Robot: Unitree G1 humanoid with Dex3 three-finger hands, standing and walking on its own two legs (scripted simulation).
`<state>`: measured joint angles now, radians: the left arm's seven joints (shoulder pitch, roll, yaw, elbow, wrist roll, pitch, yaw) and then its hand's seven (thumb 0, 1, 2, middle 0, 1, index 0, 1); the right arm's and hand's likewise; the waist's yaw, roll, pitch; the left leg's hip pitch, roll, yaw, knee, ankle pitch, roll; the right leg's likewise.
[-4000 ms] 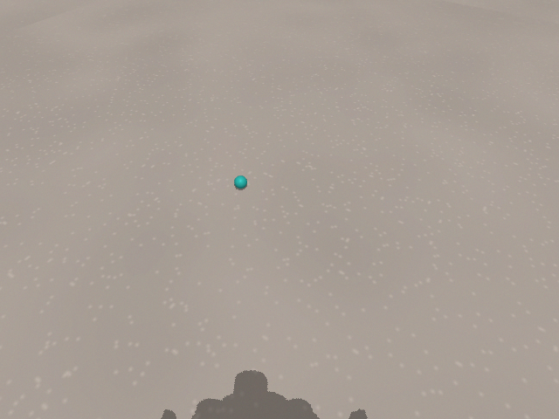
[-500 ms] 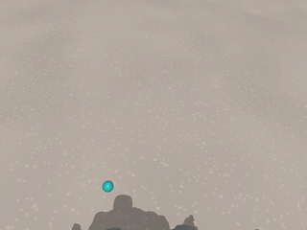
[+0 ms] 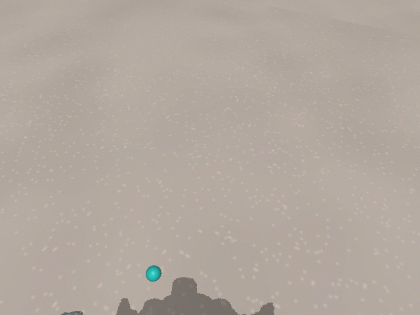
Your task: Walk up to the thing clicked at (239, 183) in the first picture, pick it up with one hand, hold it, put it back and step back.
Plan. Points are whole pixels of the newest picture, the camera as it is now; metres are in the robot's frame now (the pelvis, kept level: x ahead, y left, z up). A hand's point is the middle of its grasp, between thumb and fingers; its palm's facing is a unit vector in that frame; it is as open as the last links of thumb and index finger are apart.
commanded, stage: walk up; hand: left
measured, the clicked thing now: (153, 273) +0.41 +0.25 -0.74
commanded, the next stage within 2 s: stand in 0.90 s
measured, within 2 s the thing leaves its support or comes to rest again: neither
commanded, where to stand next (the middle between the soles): +0.04 +0.00 m, yaw +1 degrees
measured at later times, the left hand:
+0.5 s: hand out of the picture +0.09 +0.25 -0.15, palm faces -0.02 -0.95 -0.31, open 7.4 cm
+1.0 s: hand out of the picture +0.10 +0.26 -0.15, palm faces -0.01 -0.95 -0.32, open 7.4 cm
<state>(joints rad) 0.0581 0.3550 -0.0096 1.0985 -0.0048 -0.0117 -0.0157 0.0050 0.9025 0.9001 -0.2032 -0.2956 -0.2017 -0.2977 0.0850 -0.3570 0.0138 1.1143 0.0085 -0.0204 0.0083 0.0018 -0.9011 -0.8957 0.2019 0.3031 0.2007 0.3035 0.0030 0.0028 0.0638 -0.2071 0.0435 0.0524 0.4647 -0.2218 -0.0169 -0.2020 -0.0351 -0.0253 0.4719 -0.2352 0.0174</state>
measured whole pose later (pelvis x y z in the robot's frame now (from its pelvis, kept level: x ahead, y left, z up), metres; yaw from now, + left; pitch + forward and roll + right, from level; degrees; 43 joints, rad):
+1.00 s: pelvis +0.02 +0.01 +0.01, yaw +0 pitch -2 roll +0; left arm 0.07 0.34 0.00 1.16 0.01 -0.01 -0.01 0.00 0.90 0.90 -0.20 -0.30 -0.20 -0.30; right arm 0.07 -0.34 -0.01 1.16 -0.01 -0.01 0.00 0.00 -0.90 -0.90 0.20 0.30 0.20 0.30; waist 0.00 -0.01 0.04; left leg -0.12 0.03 0.05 0.31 -0.17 -0.01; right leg -0.10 -0.04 -0.03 0.30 -0.17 0.03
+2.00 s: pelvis +0.02 +0.00 +0.01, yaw +1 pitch -2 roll +0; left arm 0.11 0.35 0.00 1.14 0.01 -0.01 -0.01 0.00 0.90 0.90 -0.20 -0.30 -0.20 -0.30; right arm 0.10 -0.35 0.00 1.14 -0.01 -0.01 0.00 0.00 -0.90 -0.90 0.20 0.30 0.20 0.30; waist 0.00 0.00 0.04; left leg -0.11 0.04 0.05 0.31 -0.17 -0.02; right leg -0.09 -0.04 -0.04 0.30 -0.18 0.03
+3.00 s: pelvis +0.03 +0.01 +0.01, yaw +0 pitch -1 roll +0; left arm 0.12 0.35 -0.01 1.13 0.02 0.00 -0.01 0.00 0.90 0.90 -0.20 -0.30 -0.20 -0.30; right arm 0.11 -0.35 -0.01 1.14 -0.01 -0.01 0.00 0.00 -0.90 -0.90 0.20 0.30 0.20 0.30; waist 0.00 0.00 0.04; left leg -0.10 0.03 0.05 0.31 -0.18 -0.01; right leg -0.08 -0.04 -0.03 0.29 -0.18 0.03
